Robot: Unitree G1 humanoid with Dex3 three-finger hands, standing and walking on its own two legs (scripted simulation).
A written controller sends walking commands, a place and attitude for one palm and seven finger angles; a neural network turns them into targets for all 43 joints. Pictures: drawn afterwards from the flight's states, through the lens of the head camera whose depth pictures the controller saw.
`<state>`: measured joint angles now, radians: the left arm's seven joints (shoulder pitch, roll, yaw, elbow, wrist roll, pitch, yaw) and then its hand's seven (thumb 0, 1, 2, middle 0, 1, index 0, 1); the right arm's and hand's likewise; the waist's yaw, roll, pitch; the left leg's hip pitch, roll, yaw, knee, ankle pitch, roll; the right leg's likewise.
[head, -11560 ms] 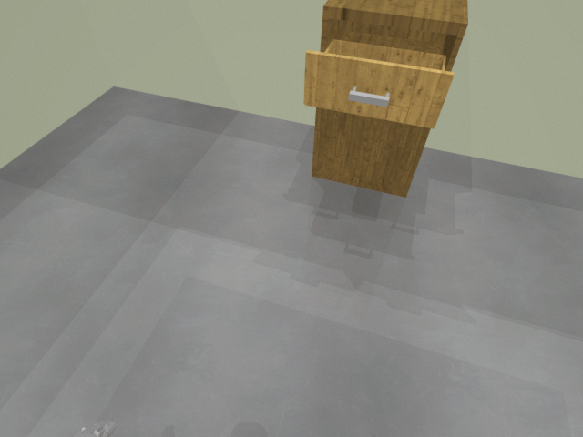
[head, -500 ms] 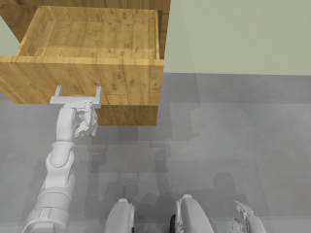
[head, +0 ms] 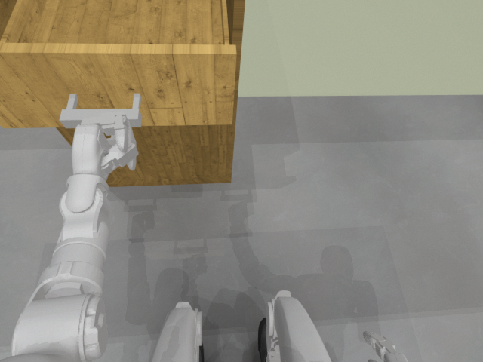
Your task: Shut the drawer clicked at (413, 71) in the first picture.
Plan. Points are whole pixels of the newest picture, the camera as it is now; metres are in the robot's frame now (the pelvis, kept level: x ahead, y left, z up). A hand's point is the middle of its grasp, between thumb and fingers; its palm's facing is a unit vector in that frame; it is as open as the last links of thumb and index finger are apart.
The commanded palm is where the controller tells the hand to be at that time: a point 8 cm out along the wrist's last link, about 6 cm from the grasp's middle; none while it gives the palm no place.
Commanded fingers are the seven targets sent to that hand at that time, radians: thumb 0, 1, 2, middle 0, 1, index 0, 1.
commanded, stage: push the drawer shut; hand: left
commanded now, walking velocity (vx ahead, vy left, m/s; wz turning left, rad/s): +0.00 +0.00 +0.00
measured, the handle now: (104, 108) +0.53 +0.22 +0.03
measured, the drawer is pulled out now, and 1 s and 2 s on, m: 0.14 0.03 0.00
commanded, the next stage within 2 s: pull the fist back off the drawer in 1.66 s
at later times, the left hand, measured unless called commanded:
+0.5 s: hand (137, 118) +0.51 +0.16 +0.03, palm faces +0.02 -1.00 -0.04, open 3.1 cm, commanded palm +0.50 +0.21 +0.03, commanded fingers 0.00 0.90 0.90 -1.40 -1.60 -1.40 -1.60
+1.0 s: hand (139, 90) +0.57 +0.17 +0.03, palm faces +0.03 -1.00 -0.04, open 3.2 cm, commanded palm +0.56 +0.19 +0.03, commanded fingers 0.00 0.90 0.90 -1.40 -1.60 -1.40 -1.60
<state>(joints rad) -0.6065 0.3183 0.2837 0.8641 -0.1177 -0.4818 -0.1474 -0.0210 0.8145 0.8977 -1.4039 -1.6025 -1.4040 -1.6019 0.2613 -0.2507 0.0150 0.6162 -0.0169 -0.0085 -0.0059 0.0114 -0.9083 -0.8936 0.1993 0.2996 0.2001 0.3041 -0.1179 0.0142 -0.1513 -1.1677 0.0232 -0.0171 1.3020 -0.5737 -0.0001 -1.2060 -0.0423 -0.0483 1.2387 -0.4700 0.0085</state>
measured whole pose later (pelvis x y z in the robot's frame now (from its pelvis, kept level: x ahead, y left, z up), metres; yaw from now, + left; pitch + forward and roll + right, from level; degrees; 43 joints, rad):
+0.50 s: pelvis +0.00 +0.00 -0.01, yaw -1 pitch +28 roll -2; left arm -0.85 0.42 0.37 1.11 -0.05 -0.51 -0.15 -0.01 0.84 0.91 -1.40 -1.60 -1.40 -1.60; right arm 0.30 -0.26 0.03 0.62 -0.04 0.06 0.01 0.01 -0.91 -0.89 0.20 0.30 0.20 0.30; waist -0.17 0.02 -0.14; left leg -1.23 0.03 -0.02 1.33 -0.58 0.00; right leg -1.27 -0.03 -0.05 1.25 -0.46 0.01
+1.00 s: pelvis +0.00 +0.00 -0.02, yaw -2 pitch +32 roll -4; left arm -1.08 0.57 0.43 1.23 0.01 -0.43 -0.15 0.01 0.83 0.91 -1.40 -1.60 -1.40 -1.60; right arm 0.33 -0.26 0.06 0.61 -0.07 0.08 0.03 0.01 -0.91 -0.89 0.20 0.30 0.20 0.30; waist -0.25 0.04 -0.12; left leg -1.35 0.05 -0.05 1.38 -0.58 0.00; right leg -1.36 -0.02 -0.07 1.27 -0.46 0.01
